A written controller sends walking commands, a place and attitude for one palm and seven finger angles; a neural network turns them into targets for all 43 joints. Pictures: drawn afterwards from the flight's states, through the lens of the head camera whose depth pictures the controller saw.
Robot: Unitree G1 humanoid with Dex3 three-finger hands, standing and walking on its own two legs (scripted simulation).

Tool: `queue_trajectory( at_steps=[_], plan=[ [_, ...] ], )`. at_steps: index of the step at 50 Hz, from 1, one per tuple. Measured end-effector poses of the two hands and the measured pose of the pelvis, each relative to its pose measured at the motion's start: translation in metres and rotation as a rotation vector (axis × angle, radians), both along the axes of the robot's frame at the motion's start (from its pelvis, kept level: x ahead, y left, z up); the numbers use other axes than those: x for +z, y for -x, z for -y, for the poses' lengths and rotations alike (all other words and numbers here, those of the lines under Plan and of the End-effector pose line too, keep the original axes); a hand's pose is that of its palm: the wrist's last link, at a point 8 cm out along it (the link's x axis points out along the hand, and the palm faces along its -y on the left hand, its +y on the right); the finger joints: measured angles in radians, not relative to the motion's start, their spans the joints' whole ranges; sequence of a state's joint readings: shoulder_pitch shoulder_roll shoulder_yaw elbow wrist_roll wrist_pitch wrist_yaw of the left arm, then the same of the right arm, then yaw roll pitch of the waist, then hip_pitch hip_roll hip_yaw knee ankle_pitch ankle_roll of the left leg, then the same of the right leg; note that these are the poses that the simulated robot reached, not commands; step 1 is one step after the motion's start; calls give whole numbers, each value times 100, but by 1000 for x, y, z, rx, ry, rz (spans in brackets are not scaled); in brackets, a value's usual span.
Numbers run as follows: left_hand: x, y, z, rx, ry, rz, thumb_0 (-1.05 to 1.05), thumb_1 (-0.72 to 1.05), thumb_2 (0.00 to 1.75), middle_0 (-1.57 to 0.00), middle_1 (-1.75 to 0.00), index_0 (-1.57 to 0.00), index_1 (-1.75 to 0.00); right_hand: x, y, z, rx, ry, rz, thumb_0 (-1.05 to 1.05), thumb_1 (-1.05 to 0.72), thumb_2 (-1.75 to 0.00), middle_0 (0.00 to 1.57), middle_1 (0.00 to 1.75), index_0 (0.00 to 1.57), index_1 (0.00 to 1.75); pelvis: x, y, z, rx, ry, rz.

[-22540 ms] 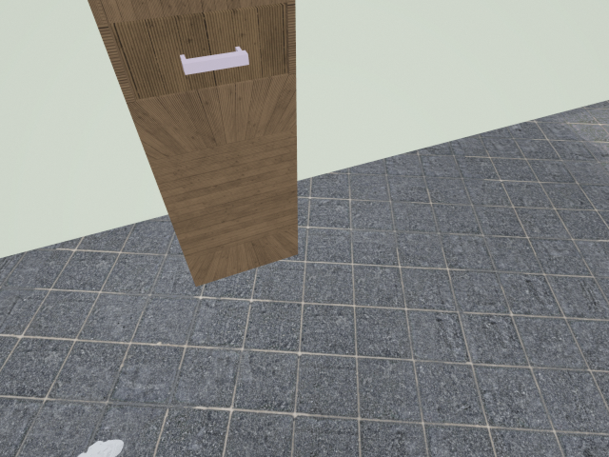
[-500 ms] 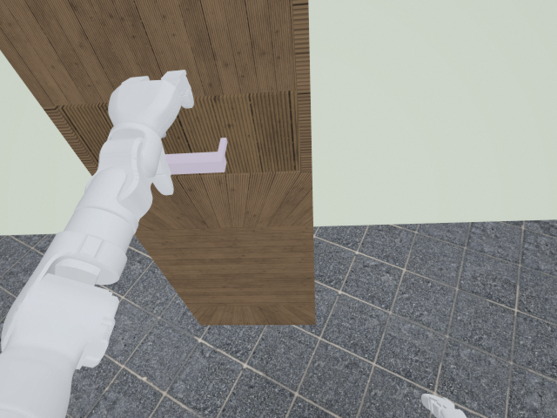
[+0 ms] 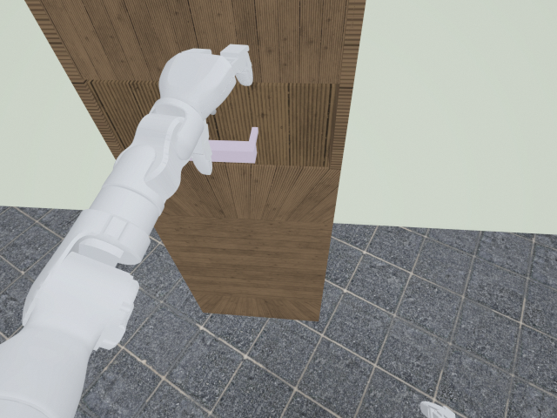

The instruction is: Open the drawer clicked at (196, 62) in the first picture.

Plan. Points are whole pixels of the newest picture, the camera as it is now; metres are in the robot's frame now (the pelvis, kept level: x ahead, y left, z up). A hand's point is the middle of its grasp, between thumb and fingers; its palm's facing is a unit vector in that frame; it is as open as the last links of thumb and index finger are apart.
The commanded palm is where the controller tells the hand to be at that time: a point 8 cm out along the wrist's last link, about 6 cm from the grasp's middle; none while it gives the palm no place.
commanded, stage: move the hooked fingers above the handle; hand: left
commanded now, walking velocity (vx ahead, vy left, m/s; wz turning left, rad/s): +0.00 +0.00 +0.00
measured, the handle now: (212, 141) +0.52 +0.12 +0.11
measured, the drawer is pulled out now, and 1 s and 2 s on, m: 0.00 0.00 0.00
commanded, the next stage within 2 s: none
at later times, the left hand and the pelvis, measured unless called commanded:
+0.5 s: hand (165, 162) +0.44 +0.18 +0.14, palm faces -0.07 +0.04 -1.00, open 14.0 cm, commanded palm +0.45 +0.16 +0.23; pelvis -0.02 +0.00 +0.00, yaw +0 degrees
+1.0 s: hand (196, 124) +0.48 +0.13 +0.18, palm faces +0.00 -0.01 -1.00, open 13.5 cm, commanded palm +0.44 +0.15 +0.22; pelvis -0.01 -0.01 +0.00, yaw -2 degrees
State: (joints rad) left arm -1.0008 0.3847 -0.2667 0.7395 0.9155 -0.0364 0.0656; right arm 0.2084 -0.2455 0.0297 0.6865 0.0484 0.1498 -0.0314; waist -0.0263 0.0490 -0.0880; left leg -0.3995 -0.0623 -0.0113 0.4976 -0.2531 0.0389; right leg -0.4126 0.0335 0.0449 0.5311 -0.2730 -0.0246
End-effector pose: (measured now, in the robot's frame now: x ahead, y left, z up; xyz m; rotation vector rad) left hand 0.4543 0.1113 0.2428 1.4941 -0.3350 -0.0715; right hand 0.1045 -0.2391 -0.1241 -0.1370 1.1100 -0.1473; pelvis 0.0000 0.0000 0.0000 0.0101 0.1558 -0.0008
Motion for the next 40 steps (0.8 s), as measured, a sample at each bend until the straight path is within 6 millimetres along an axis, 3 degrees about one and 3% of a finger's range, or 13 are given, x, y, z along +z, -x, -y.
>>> queue_trajectory(
  at_steps=[7, 13, 18, 21, 23, 25, 28, 31, 35, 40],
  plan=[
    [8, -1, 11, 112, -7, -33, 0, -49, 30, -54, -131, -37, -132, -8, 26, -17, -43, -43, -68, 1, -91, -90, 21, 30, 20, 30, 1, 6, -5, -22, -1, 16],
    [9, -1, 9, 166, -39, -94, 0, -49, 30, -45, -125, -36, -132, 3, 41, -2, -119, 9, -12, 1, -91, -90, 21, 30, 20, 30, 2, 17, -3, -44, -5, 40],
    [-20, 2, -33, 252, -54, -213, 1, -49, 30, -37, -122, -33, -127, 12, 55, 21, -153, 75, 11, 1, -91, -90, 21, 30, 20, 30, 1, 23, 0, -49, -5, 48],
    [-43, 12, -62, 256, -80, -276, 1, -49, 30, -35, -122, -33, -124, 14, 64, 33, -144, 110, -7, 1, -91, -90, 20, 30, 20, 30, 1, 23, 1, -36, -4, 48],
    [-53, 22, -69, 211, -107, -276, 0, -49, 30, -34, -121, -32, -122, 13, 67, 39, -121, 129, -32, 1, -91, -90, 20, 30, 20, 30, 0, 22, 2, -18, -1, 46],
    [-50, 30, -65, 139, -115, -232, 0, -49, 30, -33, -121, -28, -120, 12, 67, 42, -91, 141, -59, 1, -91, -90, 20, 30, 20, 30, 0, 20, 1, 5, 3, 46],
    [-36, 37, -44, 11, -108, -146, 0, -49, 30, -33, -121, -28, -119, 9, 61, 40, -52, 140, -84, 1, -91, -90, 20, 30, 20, 30, -1, 15, 0, 34, 8, 45],
    [-21, 29, -19, -43, -55, -79, 0, -49, 30, -32, -121, -29, -119, 5, 48, 32, -34, 109, -77, 1, -91, -90, 20, 30, 19, 30, -1, 10, -2, 41, 8, 40],
    [-5, 4, -2, 22, 12, -32, 0, -49, 30, -37, -126, -30, -119, 0, 28, 16, -36, 42, -35, 1, -91, -90, 20, 30, 20, 30, 0, 3, -3, 14, 4, 14],
    [3, -1, 6, 102, 5, -28, 0, -49, 30, -52, -134, -39, -129, -7, 10, -4, -13, -33, -17, 1, -91, -90, 20, 30, 20, 30, 1, 0, -2, -11, -1, 8]
  ],
)
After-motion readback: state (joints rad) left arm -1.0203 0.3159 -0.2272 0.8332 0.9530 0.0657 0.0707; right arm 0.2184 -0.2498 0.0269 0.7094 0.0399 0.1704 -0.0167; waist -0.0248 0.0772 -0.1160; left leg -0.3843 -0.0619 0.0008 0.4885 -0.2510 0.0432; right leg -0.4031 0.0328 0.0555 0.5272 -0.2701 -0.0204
